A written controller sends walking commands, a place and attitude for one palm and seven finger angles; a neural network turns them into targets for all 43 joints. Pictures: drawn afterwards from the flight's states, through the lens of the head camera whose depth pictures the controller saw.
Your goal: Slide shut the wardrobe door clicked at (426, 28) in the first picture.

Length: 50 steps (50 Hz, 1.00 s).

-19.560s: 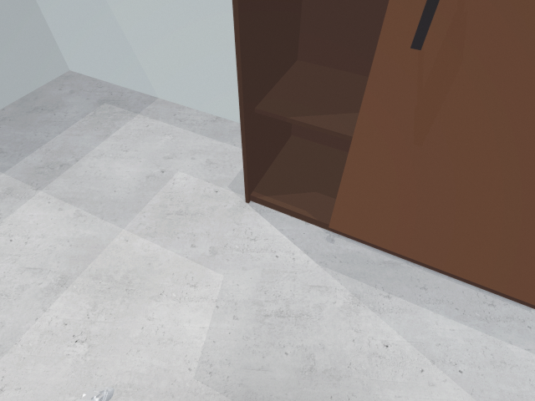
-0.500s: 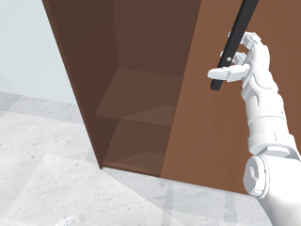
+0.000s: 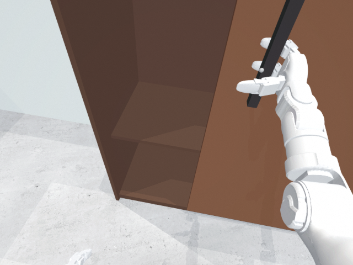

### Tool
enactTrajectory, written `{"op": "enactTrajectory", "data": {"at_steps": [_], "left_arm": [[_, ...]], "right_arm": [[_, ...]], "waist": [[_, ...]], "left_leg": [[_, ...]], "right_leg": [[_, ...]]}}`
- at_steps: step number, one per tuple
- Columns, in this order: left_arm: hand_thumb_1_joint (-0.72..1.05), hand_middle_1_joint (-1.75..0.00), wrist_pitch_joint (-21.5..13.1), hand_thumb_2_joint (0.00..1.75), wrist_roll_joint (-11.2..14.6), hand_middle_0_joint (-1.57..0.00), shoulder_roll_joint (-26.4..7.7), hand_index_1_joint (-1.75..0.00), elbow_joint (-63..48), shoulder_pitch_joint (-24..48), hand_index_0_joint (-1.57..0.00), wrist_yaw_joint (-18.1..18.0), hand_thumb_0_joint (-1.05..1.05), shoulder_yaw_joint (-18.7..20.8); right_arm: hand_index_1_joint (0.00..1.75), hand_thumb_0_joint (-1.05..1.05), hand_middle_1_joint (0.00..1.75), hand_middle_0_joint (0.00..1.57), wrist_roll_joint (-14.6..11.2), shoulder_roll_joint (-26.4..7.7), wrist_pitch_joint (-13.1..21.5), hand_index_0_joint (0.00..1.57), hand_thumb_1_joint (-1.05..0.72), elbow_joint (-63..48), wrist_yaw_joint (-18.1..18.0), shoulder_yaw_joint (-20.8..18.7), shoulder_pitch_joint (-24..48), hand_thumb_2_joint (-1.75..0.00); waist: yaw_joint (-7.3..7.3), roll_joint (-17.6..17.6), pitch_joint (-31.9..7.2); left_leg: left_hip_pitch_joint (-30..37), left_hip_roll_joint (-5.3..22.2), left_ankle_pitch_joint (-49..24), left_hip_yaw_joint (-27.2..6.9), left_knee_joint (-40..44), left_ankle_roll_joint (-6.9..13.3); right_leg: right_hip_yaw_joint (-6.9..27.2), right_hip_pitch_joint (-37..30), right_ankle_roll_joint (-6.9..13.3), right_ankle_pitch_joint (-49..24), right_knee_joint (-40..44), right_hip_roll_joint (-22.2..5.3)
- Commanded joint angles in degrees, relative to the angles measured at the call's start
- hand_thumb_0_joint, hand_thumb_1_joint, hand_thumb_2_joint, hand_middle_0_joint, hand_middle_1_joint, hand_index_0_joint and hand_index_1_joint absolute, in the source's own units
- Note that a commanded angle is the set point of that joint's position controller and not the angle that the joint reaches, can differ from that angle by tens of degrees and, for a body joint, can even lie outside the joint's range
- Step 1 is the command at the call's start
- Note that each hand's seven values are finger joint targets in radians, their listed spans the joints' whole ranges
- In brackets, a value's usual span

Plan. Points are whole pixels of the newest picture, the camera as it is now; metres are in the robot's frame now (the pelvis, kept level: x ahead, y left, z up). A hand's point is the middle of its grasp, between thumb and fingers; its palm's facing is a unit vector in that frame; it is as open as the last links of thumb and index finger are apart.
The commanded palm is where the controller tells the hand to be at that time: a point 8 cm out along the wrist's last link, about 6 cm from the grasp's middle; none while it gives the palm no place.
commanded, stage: slide the fingers in behind the handle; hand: right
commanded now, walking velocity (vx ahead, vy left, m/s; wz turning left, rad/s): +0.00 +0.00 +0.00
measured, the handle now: (269, 52) +0.52 -0.13 +0.26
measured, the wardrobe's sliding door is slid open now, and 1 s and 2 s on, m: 0.41 0.41 0.41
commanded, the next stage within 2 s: grip the handle and tug to test in 0.22 s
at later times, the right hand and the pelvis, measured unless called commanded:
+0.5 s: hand (264, 71) +0.46 -0.11 +0.25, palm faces +0.07 +1.00 +0.02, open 13.4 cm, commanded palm +0.43 -0.17 +0.24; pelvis -0.01 +0.00 +0.00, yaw +0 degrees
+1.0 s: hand (260, 70) +0.47 -0.11 +0.24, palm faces +0.06 +1.00 +0.02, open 5.8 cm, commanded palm +0.44 -0.17 +0.24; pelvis +0.00 -0.01 +0.00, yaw +0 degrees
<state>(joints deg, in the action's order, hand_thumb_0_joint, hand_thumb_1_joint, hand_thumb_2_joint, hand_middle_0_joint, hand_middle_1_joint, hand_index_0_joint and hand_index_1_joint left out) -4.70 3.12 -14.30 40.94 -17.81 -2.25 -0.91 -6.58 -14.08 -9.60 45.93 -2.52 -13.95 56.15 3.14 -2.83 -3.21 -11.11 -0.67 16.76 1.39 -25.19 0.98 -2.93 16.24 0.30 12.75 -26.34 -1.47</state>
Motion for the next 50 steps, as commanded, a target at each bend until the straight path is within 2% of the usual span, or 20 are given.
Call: {"op": "enactTrajectory", "data": {"at_steps": [1,3,6,7,12,14,16,17,25,27,32,33,35,40,42,45,46,47,49,50], "left_arm": [[0.90,-0.30,-2.59,0.90,0.06,-0.20,-7.04,-0.30,-7.33,2.17,-0.20,-0.46,0.00,2.56],[0.90,-0.30,-2.69,0.90,-0.07,-0.20,-7.10,-0.30,-7.49,2.41,-0.20,-0.44,0.00,2.57],[0.90,-0.30,-2.76,0.90,0.07,-0.20,-6.86,-0.30,-7.34,2.77,-0.20,-0.45,0.00,2.54],[0.90,-0.30,-2.50,0.90,-0.01,-0.20,-6.94,-0.30,-7.31,2.94,-0.20,-0.41,0.00,2.50],[0.90,-0.30,-2.15,0.90,0.14,-0.20,-6.85,-0.30,-7.10,3.71,-0.20,-0.59,0.00,2.17],[0.90,-0.30,-2.26,0.90,0.06,-0.20,-7.07,-0.30,-6.80,3.34,-0.20,-0.71,0.00,2.18],[0.90,-0.30,-2.39,0.90,0.02,-0.20,-7.02,-0.30,-6.78,3.37,-0.20,-0.76,0.00,2.17],[0.90,-0.30,-2.29,0.90,-0.15,-0.20,-7.11,-0.30,-6.67,3.22,-0.20,-0.78,0.00,2.15],[0.90,-0.30,-2.73,0.90,-0.07,-0.20,-6.85,-0.30,-6.80,2.87,-0.20,-0.58,0.00,2.19],[0.90,-0.30,-2.71,0.90,-0.22,-0.20,-7.00,-0.30,-7.15,2.94,-0.20,-0.51,0.00,2.23],[0.90,-0.30,-2.75,0.90,-0.16,-0.20,-7.01,-0.30,-6.85,2.57,-0.20,-0.49,0.00,2.21],[0.90,-0.30,-2.90,0.90,0.01,-0.20,-6.90,-0.30,-6.90,2.53,-0.20,-0.45,0.00,2.23],[0.90,-0.30,-3.01,0.90,-0.21,-0.20,-7.14,-0.30,-6.51,1.78,-0.20,-0.54,0.00,2.36],[0.90,-0.30,-3.19,0.90,-0.22,-0.20,-6.95,-0.30,-6.66,1.73,-0.20,-0.36,0.00,2.36],[0.90,-0.30,-3.00,0.90,-0.45,-0.20,-7.14,-0.30,-6.42,1.41,-0.20,-0.36,0.00,2.41],[0.90,-0.30,-3.17,0.90,-0.15,-0.20,-7.03,-0.30,-6.53,1.49,-0.20,-0.27,0.00,2.46],[0.90,-0.30,-3.17,0.90,-0.23,-0.20,-7.14,-0.30,-6.26,1.14,-0.20,-0.35,0.00,2.52],[0.90,-0.30,-3.03,0.90,-0.46,-0.20,-7.33,-0.30,-6.33,1.16,-0.20,-0.36,0.00,2.52],[0.90,-0.30,-3.08,0.90,-0.38,-0.20,-7.20,-0.30,-6.36,1.03,-0.20,-0.43,0.00,2.55],[0.90,-0.30,-3.02,0.90,-0.41,-0.20,-7.23,-0.30,-6.13,0.79,-0.20,-0.50,0.00,2.50]], "right_arm": [[1.20,0.00,1.20,0.30,-0.74,-11.12,3.63,0.30,0.50,-16.25,0.23,-0.92,30.79,-0.30],[1.20,0.00,1.20,0.30,-0.96,-11.65,3.63,0.30,0.50,-17.93,0.21,-1.63,30.68,-0.30],[1.20,0.00,1.20,0.30,-0.97,-9.65,2.76,0.30,0.50,-18.31,0.47,0.15,30.06,-0.30],[1.20,0.00,1.20,0.30,-0.87,-10.55,2.55,0.30,0.50,-18.32,0.29,-0.44,28.86,-0.30],[1.20,0.00,1.20,0.30,-1.11,-7.72,1.08,0.30,0.50,-17.17,-0.02,2.07,29.52,-0.30],[1.20,0.00,1.20,0.30,-1.08,-9.37,0.98,0.30,0.50,-16.10,-0.51,0.62,30.27,-0.30],[1.20,0.00,1.20,0.30,-1.16,-8.53,1.26,0.30,0.50,-15.28,-0.55,1.15,30.76,-0.30],[1.21,0.00,1.21,0.30,-0.99,-9.81,1.72,0.30,0.45,-15.31,-0.71,0.41,31.33,-0.32],[1.26,0.00,1.26,0.35,-0.81,-9.05,3.00,0.35,0.08,-15.38,-0.33,0.99,32.64,-0.48],[1.27,0.00,1.27,0.35,-1.04,-9.67,2.97,0.35,-0.01,-15.16,-0.36,-0.07,30.39,-0.52],[1.31,0.00,1.31,0.38,-0.69,-9.41,2.68,0.38,-0.25,-14.85,-0.44,0.65,31.44,-0.62],[1.31,0.00,1.31,0.38,-0.63,-8.06,2.60,0.38,-0.29,-14.83,-0.41,1.59,32.00,-0.64],[1.33,0.00,1.33,0.40,-0.82,-9.59,2.50,0.40,-0.39,-14.13,-0.62,0.01,31.98,-0.68],[1.36,0.00,1.36,0.42,-0.65,-8.99,2.94,0.42,-0.62,-15.33,-0.78,0.53,32.64,-0.78],[1.37,0.00,1.37,0.43,-0.47,-10.27,3.10,0.43,-0.71,-14.76,-1.10,-0.38,32.16,-0.82],[1.39,0.00,1.39,0.44,-0.44,-8.14,2.87,0.44,-0.85,-14.16,-0.84,1.34,32.67,-0.88],[1.40,0.00,1.40,0.45,-0.33,-9.11,2.81,0.45,-0.90,-13.54,-0.96,0.58,32.74,-0.90],[1.40,0.00,1.40,0.45,-0.40,-9.71,2.87,0.45,-0.90,-13.55,-1.13,-0.04,32.09,-0.90],[1.40,0.00,1.40,0.45,-0.31,-10.28,2.99,0.45,-0.90,-14.15,-1.10,-0.52,33.37,-0.90],[1.40,0.00,1.40,0.45,-0.24,-11.26,2.94,0.45,-0.90,-12.99,-1.19,-1.34,32.98,-0.90]], "waist": [[-0.42,4.22,-18.84],[-0.55,5.10,-19.72],[-0.24,4.53,-18.60],[-0.87,3.83,-18.53],[-0.16,3.99,-15.90],[-0.07,3.97,-16.47],[0.15,5.67,-16.08],[-0.19,4.89,-16.34],[0.24,4.24,-17.78],[-0.62,5.04,-18.17],[-0.26,4.07,-17.16],[0.25,3.33,-17.27],[0.09,5.63,-17.54],[0.03,3.41,-18.27],[-0.26,4.64,-18.43],[0.49,4.30,-17.00],[0.46,5.16,-16.90],[-0.09,5.01,-17.59],[0.24,3.64,-18.15],[0.22,4.83,-18.15]], "left_leg": [[1.12,-0.48,-25.94,-0.12,1.99,-0.01],[1.74,-0.49,-26.52,-0.08,2.06,-0.09],[0.62,-0.57,-26.02,0.09,2.25,-0.12],[1.59,-0.42,-25.50,0.23,2.18,0.23],[-0.34,-0.44,-22.35,0.46,2.75,0.20],[-1.25,-0.55,-21.27,0.14,2.87,0.07],[-1.51,-0.58,-20.82,0.22,2.87,-0.06],[-0.48,-0.34,-20.52,0.23,2.92,0.24],[-1.24,-0.56,-21.77,0.15,2.57,0.13],[0.01,-0.58,-21.67,0.23,2.59,0.30],[-0.86,-0.63,-20.54,0.34,2.74,0.34],[-2.21,-0.77,-20.11,0.27,2.81,0.17],[-1.73,-0.87,-20.41,0.39,2.80,0.10],[-1.75,-0.88,-21.11,0.26,2.57,0.21],[-0.64,-0.80,-20.72,0.42,2.66,0.33],[-2.53,-0.92,-20.14,0.30,2.92,0.00],[-2.29,-0.96,-20.32,0.33,2.84,0.03],[-1.02,-0.76,-20.27,0.32,2.86,0.19],[-1.60,-0.83,-21.37,0.08,2.66,0.04],[-1.22,-0.81,-21.65,0.10,2.63,-0.01]], "right_leg": [[1.50,-14.33,2.73,-17.99,-0.22,1.45],[1.62,-14.58,2.86,-18.43,-0.23,1.49],[1.55,-15.03,2.82,-18.24,-0.31,1.48],[1.72,-14.68,2.65,-18.47,-0.21,1.51],[1.88,-14.21,2.54,-16.07,0.21,1.47],[2.14,-14.47,2.54,-15.20,0.29,1.32],[2.16,-14.00,2.63,-14.51,0.37,1.35],[2.36,-13.85,2.49,-14.88,0.49,1.40],[2.39,-15.23,2.44,-16.31,0.07,1.22],[2.44,-14.63,2.41,-16.59,0.21,1.25],[2.52,-14.33,2.34,-15.90,0.35,1.20],[2.46,-15.11,2.36,-15.51,0.37,1.10],[2.72,-14.72,2.43,-15.82,0.37,1.04],[2.56,-15.40,2.32,-16.91,0.18,1.05],[2.67,-14.75,2.28,-16.80,0.27,1.07],[2.32,-14.69,2.41,-15.53,0.31,1.03],[2.46,-14.38,2.46,-15.63,0.28,1.02],[2.45,-13.98,2.38,-15.75,0.42,1.13],[2.14,-14.45,2.50,-16.30,0.07,1.20],[2.15,-14.12,2.51,-16.41,0.02,1.18]]}}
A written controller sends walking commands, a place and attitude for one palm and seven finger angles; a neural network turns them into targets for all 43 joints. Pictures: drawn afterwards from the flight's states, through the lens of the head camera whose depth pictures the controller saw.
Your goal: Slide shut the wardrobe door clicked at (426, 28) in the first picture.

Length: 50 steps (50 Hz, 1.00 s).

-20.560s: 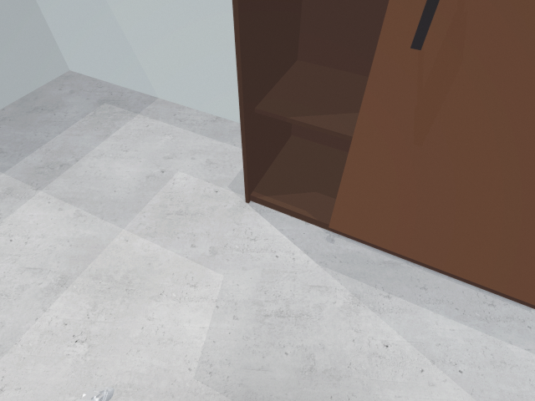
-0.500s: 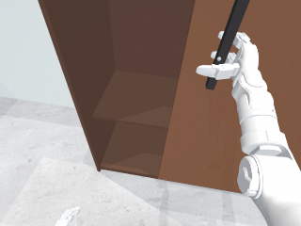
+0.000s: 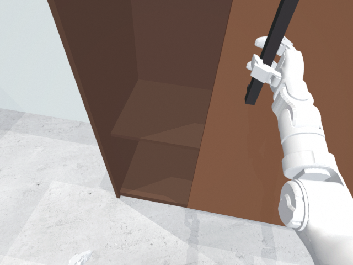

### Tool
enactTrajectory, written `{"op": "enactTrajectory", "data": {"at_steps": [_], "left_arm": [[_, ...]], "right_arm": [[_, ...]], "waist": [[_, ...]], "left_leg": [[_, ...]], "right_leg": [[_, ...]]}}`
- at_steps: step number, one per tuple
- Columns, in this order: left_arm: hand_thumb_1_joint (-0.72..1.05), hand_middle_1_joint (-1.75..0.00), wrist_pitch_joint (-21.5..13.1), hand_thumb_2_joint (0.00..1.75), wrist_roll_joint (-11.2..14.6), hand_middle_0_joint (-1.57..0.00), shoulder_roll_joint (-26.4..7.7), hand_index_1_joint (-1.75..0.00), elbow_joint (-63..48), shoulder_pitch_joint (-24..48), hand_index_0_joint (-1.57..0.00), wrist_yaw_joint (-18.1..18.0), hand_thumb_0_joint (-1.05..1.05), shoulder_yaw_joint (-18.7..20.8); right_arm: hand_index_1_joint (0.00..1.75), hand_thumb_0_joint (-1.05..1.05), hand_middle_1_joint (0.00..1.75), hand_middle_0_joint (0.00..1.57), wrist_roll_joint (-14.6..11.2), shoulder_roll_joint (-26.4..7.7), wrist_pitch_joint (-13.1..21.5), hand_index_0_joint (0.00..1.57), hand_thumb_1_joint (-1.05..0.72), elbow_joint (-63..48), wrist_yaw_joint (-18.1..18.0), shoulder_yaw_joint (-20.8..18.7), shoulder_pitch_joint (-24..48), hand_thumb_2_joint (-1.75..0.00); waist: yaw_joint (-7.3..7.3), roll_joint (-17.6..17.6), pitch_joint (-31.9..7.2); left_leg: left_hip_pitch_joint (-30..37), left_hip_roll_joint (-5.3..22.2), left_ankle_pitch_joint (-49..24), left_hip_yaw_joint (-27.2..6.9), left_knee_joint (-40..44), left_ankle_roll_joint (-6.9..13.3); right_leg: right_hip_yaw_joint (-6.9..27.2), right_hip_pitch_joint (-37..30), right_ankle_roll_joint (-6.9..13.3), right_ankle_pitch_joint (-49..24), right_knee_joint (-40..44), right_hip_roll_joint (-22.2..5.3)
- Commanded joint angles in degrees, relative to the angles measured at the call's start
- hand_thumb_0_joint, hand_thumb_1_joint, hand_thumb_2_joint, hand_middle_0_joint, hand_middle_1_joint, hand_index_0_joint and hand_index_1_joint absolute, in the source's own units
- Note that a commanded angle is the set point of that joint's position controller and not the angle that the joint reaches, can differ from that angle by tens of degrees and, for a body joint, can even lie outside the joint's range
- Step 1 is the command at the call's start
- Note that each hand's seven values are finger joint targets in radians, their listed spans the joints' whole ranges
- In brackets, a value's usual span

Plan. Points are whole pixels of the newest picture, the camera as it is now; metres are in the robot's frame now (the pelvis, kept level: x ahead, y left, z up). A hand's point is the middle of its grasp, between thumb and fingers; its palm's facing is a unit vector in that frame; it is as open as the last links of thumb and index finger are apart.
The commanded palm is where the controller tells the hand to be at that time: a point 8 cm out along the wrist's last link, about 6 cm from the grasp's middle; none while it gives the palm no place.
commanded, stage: grip the handle and tug to test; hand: right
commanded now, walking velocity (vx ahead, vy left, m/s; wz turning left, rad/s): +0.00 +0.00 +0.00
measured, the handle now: (267, 49) +0.52 -0.13 +0.26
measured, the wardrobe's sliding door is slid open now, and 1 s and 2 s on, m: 0.41 0.41 0.41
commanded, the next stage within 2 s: tug the door sideways, standing still in 0.74 s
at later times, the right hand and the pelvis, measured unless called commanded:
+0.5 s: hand (256, 68) +0.47 -0.10 +0.24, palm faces +0.07 +1.00 +0.02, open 5.8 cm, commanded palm +0.43 -0.16 +0.24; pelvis +0.01 +0.01 +0.00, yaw +1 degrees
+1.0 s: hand (256, 69) +0.47 -0.10 +0.24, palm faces +0.07 +1.00 +0.00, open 6.1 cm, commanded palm +0.45 -0.14 +0.24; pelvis +0.05 +0.01 +0.00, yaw -1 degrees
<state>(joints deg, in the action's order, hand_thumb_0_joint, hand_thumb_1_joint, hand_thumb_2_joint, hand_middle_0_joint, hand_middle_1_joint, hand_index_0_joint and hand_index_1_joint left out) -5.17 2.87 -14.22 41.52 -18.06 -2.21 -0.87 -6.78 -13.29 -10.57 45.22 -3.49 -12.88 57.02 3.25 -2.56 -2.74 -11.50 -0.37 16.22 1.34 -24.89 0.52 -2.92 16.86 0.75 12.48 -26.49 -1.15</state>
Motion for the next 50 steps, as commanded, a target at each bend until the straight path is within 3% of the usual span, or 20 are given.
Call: {"op": "enactTrajectory", "data": {"at_steps": [1,2,5,7,10,12,14,16,17,19,20,22,26,30,32,35,42,44,47,50], "left_arm": [[0.90,-0.30,-2.60,0.90,-0.17,-0.20,-7.23,-0.30,-6.78,1.01,-0.20,-0.53,0.00,2.48],[0.90,-0.30,-2.42,0.90,-0.32,-0.20,-7.40,-0.30,-6.70,1.10,-0.20,-0.63,0.00,2.51],[0.90,-0.30,-2.35,0.90,-0.10,-0.20,-7.32,-0.30,-6.69,1.26,-0.20,-0.87,0.00,2.37],[0.90,-0.30,-2.38,0.90,-0.29,-0.20,-7.47,-0.30,-6.85,0.98,-0.20,-0.81,0.00,2.43],[0.90,-0.30,-2.54,0.90,-0.03,-0.20,-7.00,-0.30,-7.42,1.63,-0.20,-0.56,0.00,2.45],[0.90,-0.30,-2.52,0.90,-0.24,-0.20,-7.21,-0.30,-7.55,1.49,-0.20,-0.42,0.00,2.56],[0.90,-0.30,-2.58,0.90,0.01,-0.20,-7.05,-0.30,-8.17,2.15,-0.20,-0.26,0.00,2.57],[0.90,-0.30,-2.52,0.90,0.14,-0.20,-7.10,-0.30,-7.80,2.17,-0.20,-0.31,0.00,2.68],[0.90,-0.30,-2.46,0.90,0.01,-0.20,-7.08,-0.30,-7.97,2.29,-0.20,-0.29,0.00,2.63],[0.90,-0.30,-2.40,0.90,-0.02,-0.20,-7.31,-0.30,-8.23,2.37,-0.20,-0.30,0.00,2.74],[0.90,-0.30,-2.43,0.90,-0.02,-0.20,-7.03,-0.30,-8.82,2.95,-0.20,-0.14,0.00,2.70],[0.90,-0.30,-2.12,0.90,-0.04,-0.20,-7.03,-0.30,-9.52,3.77,-0.20,0.04,0.00,2.73],[0.90,-0.30,-1.46,0.90,0.41,-0.20,-6.96,-0.30,-10.16,5.16,-0.20,0.00,0.00,2.58],[0.90,-0.30,-0.93,0.90,0.27,-0.20,-6.58,-0.30,-11.39,6.70,-0.20,0.23,0.00,2.61],[0.90,-0.30,-0.15,0.90,0.11,-0.20,-6.54,-0.30,-12.16,7.66,-0.20,0.47,0.00,2.52],[0.90,-0.30,0.55,0.90,0.30,-0.20,-6.38,-0.30,-13.19,9.16,-0.20,0.75,0.00,2.49],[0.90,-0.30,1.92,0.90,0.29,-0.20,-6.04,-0.30,-14.69,12.75,-0.20,1.04,0.00,2.19],[0.90,-0.30,2.40,0.90,0.20,-0.20,-6.37,-0.30,-13.57,12.90,-0.20,0.51,0.00,1.91],[0.90,-0.30,2.20,0.90,0.25,-0.20,-5.78,-0.30,-11.82,12.81,-0.20,0.18,0.00,1.80],[0.90,-0.30,2.09,0.90,-0.25,-0.20,-5.63,-0.30,-10.19,11.70,-0.20,0.10,0.00,2.10]], "right_arm": [[1.40,0.00,1.40,0.45,0.04,-11.46,3.96,0.45,-0.90,-12.57,-0.07,-1.72,32.46,-0.90],[1.40,0.00,1.40,0.45,-0.18,-12.85,4.12,0.45,-0.90,-12.55,-0.23,-3.25,31.67,-0.90],[1.40,0.00,1.40,0.45,-0.41,-12.40,4.03,0.45,-0.90,-10.90,0.35,-2.75,31.86,-0.90],[1.40,0.00,1.40,0.45,-0.11,-14.25,4.61,0.45,-0.90,-11.15,0.21,-4.01,31.63,-0.90],[1.40,0.00,1.40,0.45,-0.06,-12.31,5.23,0.45,-0.90,-13.47,0.42,-2.59,31.08,-0.90],[1.40,0.00,1.40,0.45,-0.16,-12.99,5.46,0.45,-0.90,-14.26,0.25,-3.12,30.00,-0.90],[1.40,0.00,1.40,0.45,-0.18,-10.73,5.45,0.45,-0.90,-16.15,0.55,-1.21,30.03,-0.90],[1.40,0.00,1.40,0.45,-0.19,-10.59,4.97,0.45,-0.90,-15.68,0.44,-1.01,30.12,-0.90],[1.40,0.00,1.40,0.45,-0.42,-9.94,4.68,0.45,-0.90,-15.38,0.43,-0.85,29.14,-0.90],[1.40,0.00,1.40,0.45,-0.35,-12.81,4.51,0.45,-0.90,-17.43,0.41,-3.12,28.13,-0.90],[1.40,0.00,1.40,0.45,-0.64,-11.14,4.32,0.45,-0.90,-19.19,0.62,-2.31,27.00,-0.90],[1.40,0.00,1.40,0.45,-1.07,-11.98,3.91,0.45,-0.90,-21.63,0.87,-3.56,22.80,-0.90],[1.40,0.00,1.40,0.45,-1.71,-10.05,1.59,0.45,-0.90,-23.57,1.36,-1.97,19.77,-0.90],[1.40,0.00,1.40,0.45,-1.88,-9.21,-0.35,0.45,-0.90,-30.32,1.10,-1.96,16.25,-0.90],[1.40,0.00,1.40,0.45,-2.14,-8.96,-1.46,0.45,-0.90,-33.79,1.05,-2.19,11.05,-0.90],[1.40,0.00,1.40,0.45,-2.70,-8.45,-3.14,0.45,-0.90,-39.78,1.12,-2.23,6.78,-0.90],[1.40,0.00,1.40,0.45,-3.25,-6.85,-7.44,0.45,-0.90,-50.76,0.78,-0.83,0.38,-0.90],[1.40,0.00,1.40,0.45,-3.17,-9.94,-8.77,0.45,-0.90,-48.52,0.41,-2.71,5.94,-0.90],[1.40,0.00,1.40,0.45,-2.86,-2.76,-10.19,0.45,-0.90,-45.35,-0.29,4.22,14.29,-0.90],[1.40,0.00,1.40,0.45,-2.37,0.16,-11.02,0.45,-0.90,-42.92,-1.89,6.10,19.14,-0.90]], "waist": [[0.38,4.94,-18.61],[-0.29,5.06,-18.53],[0.28,5.96,-17.18],[-0.41,5.95,-17.83],[-0.22,3.12,-18.91],[-0.68,5.65,-19.24],[-0.39,3.54,-19.66],[0.04,4.43,-18.69],[-0.38,5.05,-18.46],[-0.93,4.65,-20.57],[-1.19,3.65,-20.96],[-2.31,3.80,-22.01],[-1.92,5.95,-19.19],[-2.86,2.74,-22.00],[-3.94,3.53,-23.01],[-4.13,5.12,-23.32],[-4.75,4.31,-23.41],[-3.90,4.62,-22.21],[-1.44,3.93,-18.25],[-0.22,2.17,-20.60]], "left_leg": [[-0.82,-1.10,-21.35,0.15,2.31,0.34],[0.45,-0.93,-21.77,0.14,2.36,0.57],[-0.09,-0.94,-21.56,-0.08,2.70,0.15],[1.19,-0.82,-21.44,0.09,2.39,0.46],[0.42,-0.98,-22.79,-0.03,2.18,0.48],[2.08,-0.97,-23.55,0.19,2.10,0.58],[1.19,-1.10,-23.89,0.10,1.98,0.52],[0.11,-1.21,-23.11,0.12,2.34,0.39],[0.92,-1.11,-22.57,0.14,2.54,0.48],[2.52,-1.14,-24.72,-0.02,2.06,0.47],[2.84,-1.12,-26.10,0.06,1.88,0.53],[5.25,-1.00,-28.19,0.17,1.72,0.70],[4.52,-1.24,-28.33,0.41,2.29,0.25],[6.08,-1.07,-32.44,0.46,1.50,0.49],[9.02,-0.87,-36.31,0.81,0.80,0.63],[10.31,-0.68,-41.21,1.05,0.15,0.17],[11.31,-0.20,-44.66,1.38,-0.53,0.11],[10.37,-0.31,-44.32,0.97,0.12,-0.07],[5.73,-0.55,-40.02,1.30,0.87,0.23],[4.25,-0.40,-44.12,1.16,-0.59,-0.09]], "right_leg": [[2.09,-14.65,2.10,-16.12,0.23,0.87],[2.07,-14.04,2.08,-16.51,0.16,0.98],[1.49,-12.97,2.24,-14.64,0.44,1.09],[1.80,-12.59,2.14,-15.12,0.47,1.13],[1.56,-14.65,2.08,-16.78,0.10,1.04],[1.95,-14.08,2.13,-17.47,0.26,1.02],[1.72,-15.30,2.08,-17.79,0.25,1.01],[1.78,-15.66,2.16,-17.24,0.20,0.84],[1.70,-14.87,2.16,-16.55,0.27,1.00],[1.66,-15.41,2.16,-18.16,0.36,1.00],[1.52,-16.02,2.18,-19.52,0.24,1.09],[1.38,-16.05,2.08,-21.48,0.07,1.22],[0.98,-15.31,2.26,-20.12,0.76,1.04],[1.01,-18.13,2.11,-25.39,0.09,1.10],[0.93,-18.02,1.95,-29.50,-0.05,1.15],[0.72,-18.65,1.99,-32.90,-0.34,1.02],[0.90,-20.12,1.86,-37.97,-1.42,0.95],[0.73,-19.23,1.95,-33.83,-1.18,1.53],[1.20,-19.73,1.97,-32.38,-1.92,1.53],[1.39,-21.50,2.02,-36.09,-3.72,1.98]]}}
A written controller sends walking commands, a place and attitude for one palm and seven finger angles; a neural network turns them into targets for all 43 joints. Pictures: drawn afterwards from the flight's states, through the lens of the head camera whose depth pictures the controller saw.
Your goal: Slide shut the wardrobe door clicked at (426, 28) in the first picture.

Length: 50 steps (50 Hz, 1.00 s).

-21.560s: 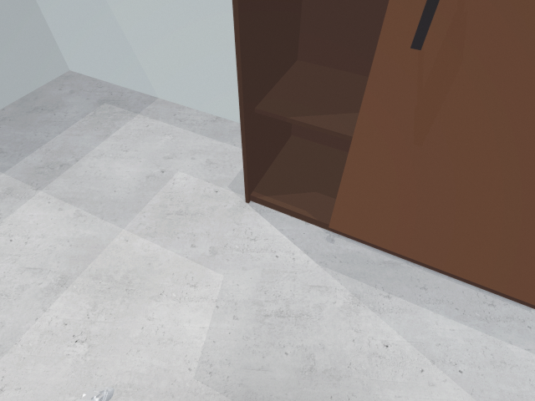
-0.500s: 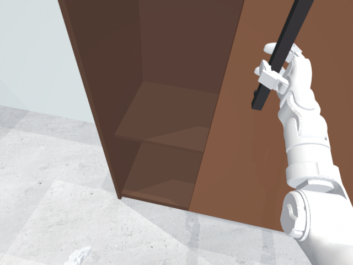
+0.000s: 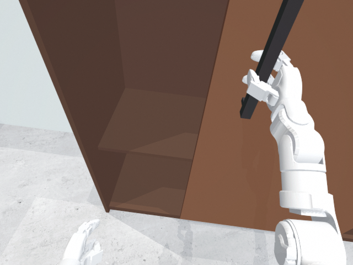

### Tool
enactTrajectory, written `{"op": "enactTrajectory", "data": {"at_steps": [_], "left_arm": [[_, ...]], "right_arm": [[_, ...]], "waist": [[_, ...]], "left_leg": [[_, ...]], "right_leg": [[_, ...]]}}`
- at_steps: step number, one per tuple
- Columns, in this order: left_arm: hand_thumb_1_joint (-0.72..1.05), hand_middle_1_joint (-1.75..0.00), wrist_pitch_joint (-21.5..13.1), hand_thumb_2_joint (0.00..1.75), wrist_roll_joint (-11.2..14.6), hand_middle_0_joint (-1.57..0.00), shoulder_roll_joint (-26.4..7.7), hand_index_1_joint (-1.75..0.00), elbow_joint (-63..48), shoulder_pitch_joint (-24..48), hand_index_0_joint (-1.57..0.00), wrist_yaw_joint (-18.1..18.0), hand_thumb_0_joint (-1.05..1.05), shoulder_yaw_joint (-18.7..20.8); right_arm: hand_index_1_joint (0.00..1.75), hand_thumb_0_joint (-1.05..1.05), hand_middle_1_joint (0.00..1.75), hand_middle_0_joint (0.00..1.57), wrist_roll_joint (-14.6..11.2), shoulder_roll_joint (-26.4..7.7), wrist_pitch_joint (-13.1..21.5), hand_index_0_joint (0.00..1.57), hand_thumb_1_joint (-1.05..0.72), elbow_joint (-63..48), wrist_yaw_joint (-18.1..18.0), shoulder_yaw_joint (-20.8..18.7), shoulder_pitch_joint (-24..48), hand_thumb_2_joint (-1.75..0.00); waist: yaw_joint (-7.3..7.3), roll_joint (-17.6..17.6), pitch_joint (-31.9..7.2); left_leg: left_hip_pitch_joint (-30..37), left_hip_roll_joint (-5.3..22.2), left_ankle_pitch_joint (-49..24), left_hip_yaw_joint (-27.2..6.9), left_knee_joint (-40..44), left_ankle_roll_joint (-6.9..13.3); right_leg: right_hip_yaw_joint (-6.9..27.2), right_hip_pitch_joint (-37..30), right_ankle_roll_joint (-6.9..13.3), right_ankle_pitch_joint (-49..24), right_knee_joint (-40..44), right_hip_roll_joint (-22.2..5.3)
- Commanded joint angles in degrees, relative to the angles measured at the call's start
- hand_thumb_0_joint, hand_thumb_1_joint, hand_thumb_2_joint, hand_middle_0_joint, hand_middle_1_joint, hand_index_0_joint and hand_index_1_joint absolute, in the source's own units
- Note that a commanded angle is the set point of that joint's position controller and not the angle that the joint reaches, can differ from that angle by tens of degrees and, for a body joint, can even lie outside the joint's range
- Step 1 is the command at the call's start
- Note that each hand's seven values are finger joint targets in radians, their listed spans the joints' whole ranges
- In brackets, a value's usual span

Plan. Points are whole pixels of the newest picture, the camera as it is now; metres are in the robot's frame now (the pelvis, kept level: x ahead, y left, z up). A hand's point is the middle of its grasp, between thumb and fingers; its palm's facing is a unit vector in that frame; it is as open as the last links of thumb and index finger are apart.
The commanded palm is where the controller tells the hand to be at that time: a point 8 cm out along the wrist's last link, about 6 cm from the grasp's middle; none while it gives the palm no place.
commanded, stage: tug the door sideways, standing still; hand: right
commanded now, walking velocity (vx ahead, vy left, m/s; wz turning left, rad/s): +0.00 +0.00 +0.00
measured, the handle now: (262, 63) +0.47 -0.13 +0.26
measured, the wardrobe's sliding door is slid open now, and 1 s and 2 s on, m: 0.41 0.41 0.27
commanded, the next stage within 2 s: step sideways, sliding the door along in 0.28 s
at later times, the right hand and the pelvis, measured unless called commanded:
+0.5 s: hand (252, 86) +0.42 -0.11 +0.23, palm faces +0.08 +0.99 -0.13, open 6.3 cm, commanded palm +0.40 -0.14 +0.24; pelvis -0.04 -0.01 -0.01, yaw -3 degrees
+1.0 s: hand (247, 86) +0.43 -0.10 +0.23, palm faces +0.16 +0.98 -0.08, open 6.4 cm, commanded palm +0.41 -0.09 +0.23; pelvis -0.03 +0.06 -0.02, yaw -8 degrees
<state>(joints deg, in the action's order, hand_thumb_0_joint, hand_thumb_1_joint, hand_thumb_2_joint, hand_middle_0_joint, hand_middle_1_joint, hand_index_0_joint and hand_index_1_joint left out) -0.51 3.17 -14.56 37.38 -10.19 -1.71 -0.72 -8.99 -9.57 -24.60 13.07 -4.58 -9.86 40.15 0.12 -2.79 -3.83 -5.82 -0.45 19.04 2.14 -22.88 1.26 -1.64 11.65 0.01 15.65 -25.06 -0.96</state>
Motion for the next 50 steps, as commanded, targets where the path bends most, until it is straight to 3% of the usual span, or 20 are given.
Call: {"op": "enactTrajectory", "data": {"at_steps": [1,18,19,20,21,23,27,29,34,36,37,38,39,40,42,44,45,46,48,50], "left_arm": [[0.90,-0.30,-2.41,0.90,-0.65,-0.20,-5.22,-0.30,-5.76,3.31,-0.20,-0.31,0.00,1.99],[0.90,-0.30,-5.03,0.90,-1.20,-0.20,-3.86,-0.30,-3.68,1.95,-0.20,1.43,0.00,2.27],[0.90,-0.30,-5.56,0.90,-1.21,-0.20,-3.91,-0.30,-3.49,1.77,-0.20,1.46,0.00,2.34],[0.90,-0.30,-4.26,0.90,-1.78,-0.20,-7.16,-0.30,-3.56,0.49,-0.20,0.71,0.00,2.95],[0.90,-0.30,-3.44,0.90,-2.50,-0.20,-5.59,-0.30,-2.48,1.03,-0.20,0.44,0.00,2.75],[0.90,-0.30,-3.57,0.90,-1.96,-0.20,-5.51,-0.30,-3.81,1.12,-0.20,0.13,0.00,3.08],[0.90,-0.30,-2.54,0.90,-1.60,-0.20,-5.51,-0.30,-5.48,1.02,-0.20,-0.73,0.00,3.21],[0.90,-0.30,-2.43,0.90,-1.18,-0.20,-5.22,-0.30,-5.07,1.90,-0.20,-0.96,0.00,2.69],[0.90,-0.30,-3.02,0.90,-0.20,-0.20,-6.07,-0.30,-5.10,1.85,-0.20,-1.52,0.00,2.62],[0.90,-0.30,-3.37,0.90,0.10,-0.20,-4.82,-0.30,-4.51,3.33,-0.20,-1.71,0.00,2.73],[0.90,-0.30,-3.42,0.90,0.34,-0.20,-4.54,-0.30,-3.67,3.06,-0.20,-1.84,0.00,3.45],[0.90,-0.30,-4.54,0.90,-0.04,-0.20,-5.48,-0.30,-2.41,3.33,-0.20,-2.35,0.00,4.03],[0.90,-0.30,-5.56,0.90,-0.21,-0.20,-4.39,-0.30,-1.14,2.73,-0.20,-2.51,0.00,3.42],[0.90,-0.30,-6.05,0.90,-0.36,-0.20,-3.15,-0.30,-0.81,1.79,-0.20,-2.34,0.00,3.03],[0.90,-0.30,-5.99,0.90,-0.46,-0.20,-2.44,-0.30,-1.86,2.47,-0.20,-2.06,0.00,3.30],[0.90,-0.30,-5.52,0.90,-0.36,-0.20,-2.89,-0.30,-2.39,1.85,-0.20,-1.77,0.00,3.79],[0.90,-0.30,-5.52,0.90,-0.13,-0.20,-5.66,-0.30,-3.17,1.19,-0.20,-0.82,0.00,5.13],[0.90,-0.30,-5.16,0.90,0.44,-0.20,-5.69,-0.30,-4.05,1.28,-0.20,0.79,0.00,5.69],[0.90,-0.30,-3.76,0.90,0.46,-0.20,-3.80,-0.30,-4.43,3.27,-0.20,1.95,0.00,5.42],[0.90,-0.30,-2.83,0.90,0.38,-0.20,-4.83,-0.30,-4.12,3.75,-0.20,2.49,0.00,5.93]], "right_arm": [[1.40,0.00,1.40,0.45,0.07,-2.53,3.03,0.45,-0.90,-10.43,-1.15,3.96,36.97,-0.90],[1.40,0.00,1.40,0.45,0.00,11.94,12.18,0.45,-0.90,1.66,-0.84,16.71,51.97,-0.90],[1.40,0.00,1.40,0.45,-0.02,11.11,12.82,0.45,-0.90,1.18,-1.07,16.00,54.40,-0.90],[1.40,0.00,1.40,0.45,4.66,-17.88,20.97,0.45,-0.90,-0.88,-1.27,2.10,54.28,-0.90],[1.40,0.00,1.40,0.45,5.35,-11.12,23.96,0.45,-0.90,5.48,-0.51,5.65,48.84,-0.90],[1.40,0.00,1.40,0.45,4.50,-4.89,28.63,0.45,-0.90,3.74,1.27,10.18,47.64,-0.90],[1.40,0.00,1.40,0.45,2.68,-6.86,31.05,0.45,-0.90,2.94,1.97,10.31,50.68,-0.90],[1.40,0.00,1.40,0.45,2.96,-9.16,31.50,0.45,-0.90,2.95,1.33,8.19,50.92,-0.90],[1.40,0.00,1.40,0.45,3.60,-8.72,33.21,0.45,-0.90,4.78,2.04,9.20,53.37,-0.90],[1.40,0.00,1.40,0.45,4.60,-7.93,32.61,0.45,-0.90,7.18,2.12,10.23,55.20,-0.90],[1.40,0.00,1.40,0.45,4.16,-8.84,32.23,0.45,-0.90,9.41,1.80,8.88,53.84,-0.90],[1.40,0.00,1.40,0.45,4.35,-6.98,33.47,0.45,-0.90,9.89,1.76,9.02,54.89,-0.90],[1.40,0.00,1.40,0.45,4.47,-3.69,34.67,0.45,-0.90,7.55,1.94,11.69,56.54,-0.90],[1.40,0.00,1.40,0.45,4.78,-0.49,35.90,0.45,-0.90,5.03,2.19,14.07,57.90,-0.90],[1.40,0.00,1.40,0.45,5.23,1.08,36.89,0.45,-0.90,3.27,2.13,15.74,58.50,-0.90],[1.40,0.00,1.40,0.45,4.65,3.43,37.27,0.45,-0.90,2.27,1.92,17.76,55.88,-0.90],[1.40,0.00,1.40,0.45,3.89,5.74,37.48,0.45,-0.90,0.84,2.19,19.94,56.34,-0.90],[1.40,0.00,1.40,0.45,2.48,8.83,37.62,0.45,-0.90,-0.75,2.95,22.81,58.09,-0.90],[1.40,0.00,1.40,0.45,2.76,5.48,37.96,0.45,-0.90,-5.51,3.75,20.93,59.63,-0.90],[1.40,0.00,1.40,0.45,4.01,5.70,37.19,0.45,-0.90,-5.28,4.29,21.28,57.64,-0.90]], "waist": [[3.05,1.99,-20.51],[5.34,5.69,-23.03],[5.37,4.34,-24.09],[1.68,5.53,-17.69],[2.14,6.84,-16.07],[3.11,0.03,-18.56],[3.87,-6.12,-17.13],[3.04,-5.42,-14.97],[2.64,-3.46,-15.00],[1.43,10.43,-11.72],[0.77,24.02,-8.90],[0.58,19.19,-5.50],[1.32,11.19,-5.94],[1.97,7.36,-7.97],[1.84,9.13,-10.45],[3.12,5.98,-13.92],[3.92,-4.75,-16.57],[4.44,-11.56,-19.16],[4.46,-2.18,-14.71],[4.22,-1.50,-12.30]], "left_leg": [[-1.43,-0.22,-48.18,0.56,-3.30,-0.87],[-8.53,-1.19,-36.68,1.22,-4.64,0.05],[-8.92,-1.20,-35.79,1.00,-4.59,0.08],[-10.09,1.78,-28.26,-1.91,-2.86,-2.88],[-8.40,1.83,-25.74,-1.25,-3.34,-2.87],[-12.95,0.43,-20.89,0.28,-8.84,-2.03],[-26.01,-1.44,12.13,-2.04,-27.36,-0.64],[-27.50,0.60,13.54,-4.48,-27.33,0.17],[1.33,0.55,-3.94,-0.94,-4.86,0.80],[6.81,7.26,4.70,-10.96,3.92,4.57],[8.96,14.64,8.68,-24.13,10.91,9.02],[7.16,17.18,1.45,-27.86,10.80,11.66],[9.68,17.18,-10.75,-24.56,6.64,13.81],[11.86,14.91,-22.90,-17.90,2.00,12.97],[11.45,11.48,-36.75,-8.10,-4.54,9.72],[-1.27,7.43,-32.41,-1.38,-14.65,4.58],[-18.12,2.88,-18.98,0.54,-26.90,0.89],[-30.20,0.88,6.85,-5.50,-40.78,0.01],[-38.24,4.06,9.52,-10.99,-49.75,1.73],[-39.77,5.70,9.62,-10.75,-45.16,1.05]], "right_leg": [[0.30,-16.81,2.76,-41.38,-5.67,1.93],[4.07,-18.38,2.61,-34.46,-6.80,2.01],[4.04,-19.04,2.51,-33.49,-6.74,2.06],[4.01,-12.31,4.93,-30.26,-7.72,-2.02],[3.90,-10.64,4.79,-25.93,-7.10,-1.92],[7.39,-17.54,5.29,-27.38,-6.42,-5.06],[24.69,-24.55,12.20,-25.38,-0.94,-16.06],[24.54,-23.58,13.32,-22.93,-1.38,-17.73],[7.67,-2.03,6.87,-13.17,-10.36,-10.08],[0.77,11.17,3.09,1.91,-22.28,-1.94],[0.68,19.08,1.38,13.02,-33.04,1.75],[3.87,19.93,1.33,13.37,-39.78,0.70],[5.42,19.93,1.17,11.43,-40.08,-0.78],[4.49,17.02,1.13,10.45,-35.53,-1.52],[0.29,6.89,1.61,6.11,-17.18,-1.83],[-0.41,-14.46,2.49,-12.63,0.24,-3.09],[13.65,-29.86,7.29,-29.12,2.12,-14.15],[29.33,-37.84,14.05,-39.97,-0.57,-26.43],[26.87,-38.66,16.56,-44.58,-4.86,-27.42],[21.63,-34.46,14.83,-39.73,-6.16,-25.52]]}}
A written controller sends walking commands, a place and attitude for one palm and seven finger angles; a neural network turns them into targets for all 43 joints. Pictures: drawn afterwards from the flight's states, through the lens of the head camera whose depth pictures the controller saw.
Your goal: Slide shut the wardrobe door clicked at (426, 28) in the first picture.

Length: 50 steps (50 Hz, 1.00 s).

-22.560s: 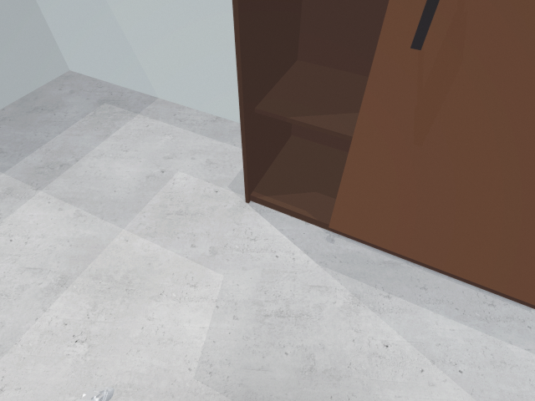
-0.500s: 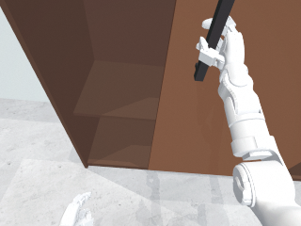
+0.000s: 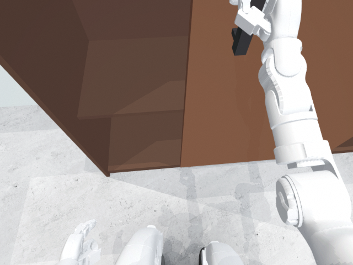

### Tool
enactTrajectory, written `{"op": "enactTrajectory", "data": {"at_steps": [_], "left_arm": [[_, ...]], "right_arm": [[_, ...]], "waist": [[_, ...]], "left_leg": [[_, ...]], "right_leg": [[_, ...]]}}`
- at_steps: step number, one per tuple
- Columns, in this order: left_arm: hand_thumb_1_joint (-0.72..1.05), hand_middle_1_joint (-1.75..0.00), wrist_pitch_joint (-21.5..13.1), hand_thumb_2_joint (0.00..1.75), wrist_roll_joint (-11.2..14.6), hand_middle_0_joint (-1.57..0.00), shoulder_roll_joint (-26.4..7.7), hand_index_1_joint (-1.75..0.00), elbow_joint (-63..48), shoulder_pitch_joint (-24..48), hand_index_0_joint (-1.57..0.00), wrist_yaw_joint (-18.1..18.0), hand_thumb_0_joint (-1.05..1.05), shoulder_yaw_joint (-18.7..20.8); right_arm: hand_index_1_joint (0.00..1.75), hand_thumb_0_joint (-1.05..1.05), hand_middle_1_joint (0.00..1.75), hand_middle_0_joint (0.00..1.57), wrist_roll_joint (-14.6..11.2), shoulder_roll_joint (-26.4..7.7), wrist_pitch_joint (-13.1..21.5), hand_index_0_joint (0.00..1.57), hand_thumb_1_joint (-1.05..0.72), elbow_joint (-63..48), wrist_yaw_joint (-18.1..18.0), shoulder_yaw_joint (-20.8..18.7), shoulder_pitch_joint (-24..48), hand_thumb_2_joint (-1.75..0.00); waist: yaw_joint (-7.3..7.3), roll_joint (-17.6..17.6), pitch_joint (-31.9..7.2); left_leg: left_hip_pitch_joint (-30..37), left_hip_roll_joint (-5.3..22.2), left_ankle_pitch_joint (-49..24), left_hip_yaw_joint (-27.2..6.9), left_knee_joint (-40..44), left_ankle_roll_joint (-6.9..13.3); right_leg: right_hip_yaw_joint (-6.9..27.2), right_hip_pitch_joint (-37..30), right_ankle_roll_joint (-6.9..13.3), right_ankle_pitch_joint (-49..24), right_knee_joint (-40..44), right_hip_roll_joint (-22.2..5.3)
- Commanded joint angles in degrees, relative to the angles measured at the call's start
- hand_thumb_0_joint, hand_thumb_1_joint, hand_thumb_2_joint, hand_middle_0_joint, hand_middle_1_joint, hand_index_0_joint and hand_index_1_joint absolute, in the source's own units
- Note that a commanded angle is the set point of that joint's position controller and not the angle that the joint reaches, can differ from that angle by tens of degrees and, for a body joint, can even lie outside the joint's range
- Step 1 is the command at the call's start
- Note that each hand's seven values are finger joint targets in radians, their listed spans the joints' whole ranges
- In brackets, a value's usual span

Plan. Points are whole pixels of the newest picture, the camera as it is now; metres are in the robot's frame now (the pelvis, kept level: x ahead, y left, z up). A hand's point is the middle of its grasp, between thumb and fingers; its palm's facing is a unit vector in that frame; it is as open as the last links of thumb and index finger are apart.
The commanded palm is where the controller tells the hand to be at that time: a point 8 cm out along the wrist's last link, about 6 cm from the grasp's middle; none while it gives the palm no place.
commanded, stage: step sideways, sliding the door along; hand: right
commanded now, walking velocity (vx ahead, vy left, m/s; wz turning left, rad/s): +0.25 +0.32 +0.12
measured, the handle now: out of the picture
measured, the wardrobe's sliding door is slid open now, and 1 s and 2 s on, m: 0.41 0.27 0.13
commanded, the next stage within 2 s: none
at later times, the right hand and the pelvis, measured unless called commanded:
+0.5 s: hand (227, 10) +0.49 -0.08 +0.24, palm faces +0.33 +0.94 -0.09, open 6.7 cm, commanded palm +0.46 -0.03 +0.24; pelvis +0.09 +0.13 +0.00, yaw -6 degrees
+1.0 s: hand (160, 16) +0.48 +0.04 +0.24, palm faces +0.09 +1.00 -0.01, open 7.0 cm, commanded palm +0.46 +0.06 +0.23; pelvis +0.15 +0.14 +0.01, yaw -6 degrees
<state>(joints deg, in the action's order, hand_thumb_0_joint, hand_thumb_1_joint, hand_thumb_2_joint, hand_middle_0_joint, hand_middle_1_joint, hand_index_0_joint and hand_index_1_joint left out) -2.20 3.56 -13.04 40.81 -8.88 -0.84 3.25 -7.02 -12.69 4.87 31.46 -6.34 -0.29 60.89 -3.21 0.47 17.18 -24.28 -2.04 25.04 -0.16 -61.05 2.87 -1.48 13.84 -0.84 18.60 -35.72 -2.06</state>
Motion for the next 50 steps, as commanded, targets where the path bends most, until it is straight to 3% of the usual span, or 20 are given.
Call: {"op": "enactTrajectory", "data": {"at_steps": [1,8,11,13,15,16,19,22,24,29,31,32,33,35,38,40,44,47,48,50], "left_arm": [[0.90,-0.30,-0.76,0.90,0.18,-0.20,-6.71,-0.30,-7.78,2.17,-0.20,1.67,0.00,2.31],[0.90,-0.30,-2.08,0.90,0.20,-0.20,-6.09,-0.30,-11.34,5.15,-0.20,1.64,0.00,2.59],[0.90,-0.30,-2.91,0.90,0.23,-0.20,-5.24,-0.30,-12.05,6.84,-0.20,1.42,0.00,1.81],[0.90,-0.30,-4.17,0.90,0.52,-0.20,-4.05,-0.30,-11.04,7.19,-0.20,1.06,0.00,1.24],[0.90,-0.30,-4.68,0.90,-0.07,-0.20,-2.80,-0.30,-10.14,7.42,-0.20,0.27,0.00,1.86],[0.90,-0.30,-4.68,0.90,-0.13,-0.20,-3.32,-0.30,-9.94,8.10,-0.20,-0.43,0.00,1.92],[0.90,-0.30,-6.58,0.90,-0.55,-0.20,-2.23,-0.30,-8.25,10.69,-0.20,-1.29,0.00,-0.15],[0.90,-0.30,-6.23,0.90,0.17,-0.20,-6.80,-0.30,-11.54,8.63,-0.20,1.02,0.00,2.67],[0.90,-0.30,-7.71,0.90,-0.38,-0.20,-4.34,-0.30,-13.28,9.33,-0.20,2.23,0.00,1.76],[0.90,-0.30,-9.15,0.90,0.15,-0.20,-4.98,-0.30,-14.67,8.52,-0.20,2.90,0.00,1.39],[0.90,-0.30,-8.58,0.90,0.05,-0.20,-4.80,-0.30,-14.13,8.56,-0.20,2.40,0.00,2.21],[0.90,-0.30,-8.28,0.90,0.06,-0.20,-4.40,-0.30,-13.33,8.55,-0.20,1.94,0.00,1.99],[0.90,-0.30,-7.96,0.90,-0.05,-0.20,-3.21,-0.30,-13.38,8.71,-0.20,1.94,0.00,1.49],[0.90,-0.30,-7.57,0.90,-0.48,-0.20,-3.59,-0.30,-13.96,10.00,-0.20,1.99,0.00,1.68],[0.90,-0.30,-8.18,0.90,-0.45,-0.20,-3.79,-0.30,-17.13,9.23,-0.20,3.64,0.00,1.48],[0.90,-0.30,-8.56,0.90,-0.28,-0.20,-3.36,-0.30,-18.56,8.76,-0.20,4.17,0.00,0.74],[0.90,-0.30,-7.51,0.90,-0.60,-0.20,-4.44,-0.30,-17.93,8.45,-0.20,4.70,0.00,-0.01],[0.90,-0.30,-5.72,0.90,-0.40,-0.20,-3.19,-0.30,-16.86,9.91,-0.20,3.52,0.00,0.24],[0.90,-0.30,-5.59,0.90,-0.59,-0.20,-2.02,-0.30,-17.10,10.19,-0.20,3.32,0.00,0.32],[0.90,-0.30,-5.51,0.90,-1.26,-0.20,-1.72,-0.30,-15.70,10.62,-0.20,2.86,0.00,-0.04]], "right_arm": [[1.40,0.00,1.40,0.45,2.35,9.31,7.24,0.45,-0.90,-23.29,6.09,12.02,35.92,-0.90],[1.40,0.00,1.40,0.45,2.64,8.03,6.84,0.45,-0.90,-26.00,6.91,11.90,30.37,-0.90],[1.40,0.00,1.40,0.45,2.47,6.88,6.40,0.45,-0.90,-28.93,6.44,10.29,25.95,-0.90],[1.40,0.00,1.40,0.45,3.73,5.21,5.68,0.45,-0.90,-29.83,6.20,9.55,22.31,-0.90],[1.40,0.00,1.40,0.45,4.01,0.21,4.80,0.45,-0.90,-33.33,5.63,6.68,20.98,-0.90],[1.40,0.00,1.40,0.45,3.63,0.78,4.97,0.45,-0.90,-36.02,5.42,7.37,20.53,-0.90],[1.40,0.00,1.40,0.45,2.56,7.15,5.29,0.45,-0.90,-45.81,3.38,12.30,15.41,-0.90],[1.40,0.00,1.40,0.45,1.87,10.53,5.82,0.45,-0.90,-47.10,4.10,15.49,11.03,-0.90],[1.40,0.00,1.40,0.45,2.35,11.53,7.05,0.45,-0.90,-54.16,4.61,16.98,13.26,-0.90],[1.40,0.00,1.40,0.45,4.04,10.64,6.74,0.45,-0.90,-55.38,4.75,17.09,2.99,-0.90],[1.40,0.00,1.40,0.45,4.57,10.01,6.39,0.45,-0.90,-57.10,4.12,17.09,0.21,-0.90],[1.40,0.00,1.40,0.45,4.70,10.83,6.49,0.45,-0.90,-58.48,3.53,18.18,-2.24,-0.90],[1.40,0.00,1.40,0.45,4.53,12.36,6.67,0.45,-0.90,-60.60,3.39,19.79,-4.49,-0.90],[1.40,0.00,1.40,0.45,4.40,13.82,7.14,0.45,-0.90,-65.14,3.62,21.97,-6.63,-0.90],[1.40,0.00,1.40,0.45,3.92,18.10,7.93,0.45,-0.90,-68.36,4.94,26.32,-11.53,-0.90],[1.40,0.00,1.40,0.45,4.30,19.80,8.44,0.45,-0.90,-68.95,5.70,28.49,-11.37,-0.90],[1.40,0.00,1.40,0.45,5.16,16.91,9.26,0.45,-0.90,-72.47,5.37,26.25,-11.19,-0.90],[1.40,0.00,1.40,0.45,5.62,12.86,9.15,0.45,-0.90,-72.17,3.91,22.76,-15.46,-0.90],[1.40,0.00,1.40,0.45,5.40,13.70,8.86,0.45,-0.90,-72.32,3.82,23.57,-16.83,-0.90],[1.40,0.00,1.40,0.45,4.38,14.06,9.32,0.45,-0.90,-75.76,4.08,24.68,-17.69,-0.90]], "waist": [[7.31,-5.14,-33.52],[6.59,-18.09,-32.67],[5.00,-16.55,-33.67],[4.89,-5.77,-34.06],[4.36,21.36,-35.53],[3.69,25.59,-35.33],[5.50,7.77,-37.34],[4.27,-6.53,-42.41],[5.10,-16.48,-37.58],[4.44,-5.56,-35.81],[4.54,9.68,-37.38],[4.73,9.90,-37.03],[4.22,6.60,-38.08],[3.99,2.46,-40.98],[3.99,-8.36,-38.82],[3.86,-9.25,-35.61],[4.40,-4.54,-35.36],[4.58,15.72,-39.18],[3.82,17.50,-37.93],[4.64,12.86,-38.30]], "left_leg": [[-19.00,6.88,1.33,-5.84,-5.12,-1.05],[0.51,3.87,-7.58,5.53,12.78,-3.20],[13.14,1.32,-16.81,7.10,28.03,-2.90],[25.89,3.22,-39.44,5.00,37.92,-2.73],[34.96,15.81,-62.52,-13.28,36.14,3.33],[32.65,18.37,-61.17,-14.93,35.47,3.82],[33.01,14.60,-63.11,-5.33,25.07,1.88],[8.30,6.11,-14.69,0.88,15.34,-3.29],[4.93,4.48,-3.11,1.40,17.63,-2.57],[18.01,5.18,-41.93,1.88,33.11,-3.01],[27.17,11.82,-69.85,-8.93,29.24,0.56],[29.50,14.27,-75.90,-11.06,28.17,1.28],[30.62,14.61,-75.80,-11.16,26.75,0.99],[22.99,10.09,-65.40,-6.38,23.64,-2.00],[3.79,4.55,-17.14,2.05,18.75,-3.03],[0.34,3.34,-8.91,4.19,20.32,-2.63],[10.13,2.95,-31.49,5.03,29.65,-2.08],[32.64,13.91,-88.89,-10.61,25.57,3.58],[34.58,16.96,-96.69,-15.48,24.55,5.32],[28.90,14.99,-90.36,-11.63,19.39,3.14]], "right_leg": [[18.16,-34.40,14.72,-40.37,5.20,-23.01],[0.30,-23.27,7.76,-44.42,4.52,-15.72],[-2.77,-21.04,3.39,-41.23,-4.99,-12.61],[-2.82,-12.01,1.32,-31.17,-14.30,-6.27],[-0.80,4.86,-1.43,8.05,-23.10,2.13],[3.43,5.28,0.11,14.29,-25.25,0.57],[0.10,-0.56,1.41,-1.30,8.06,-0.53],[7.14,-26.37,7.77,-52.25,8.58,-18.17],[2.62,-28.03,8.38,-59.05,4.89,-16.68],[-3.72,-20.13,2.59,-46.70,-6.76,-9.84],[-3.23,-7.64,0.50,-26.01,-7.94,-5.92],[-2.79,-3.52,0.34,-12.15,-4.80,-4.67],[-2.18,-2.62,0.74,-8.40,-0.39,-4.52],[-3.59,-14.20,2.03,-31.12,7.12,-7.80],[-4.49,-30.14,5.33,-59.44,4.26,-16.16],[-7.71,-31.43,5.99,-60.38,1.84,-17.28],[-8.37,-24.89,4.16,-56.69,-9.03,-15.20],[-6.32,-0.52,0.27,-17.98,-14.91,-7.41],[-3.40,4.70,-0.41,1.97,-9.80,-5.20],[-4.54,-3.18,0.08,-5.77,9.28,-6.70]]}}
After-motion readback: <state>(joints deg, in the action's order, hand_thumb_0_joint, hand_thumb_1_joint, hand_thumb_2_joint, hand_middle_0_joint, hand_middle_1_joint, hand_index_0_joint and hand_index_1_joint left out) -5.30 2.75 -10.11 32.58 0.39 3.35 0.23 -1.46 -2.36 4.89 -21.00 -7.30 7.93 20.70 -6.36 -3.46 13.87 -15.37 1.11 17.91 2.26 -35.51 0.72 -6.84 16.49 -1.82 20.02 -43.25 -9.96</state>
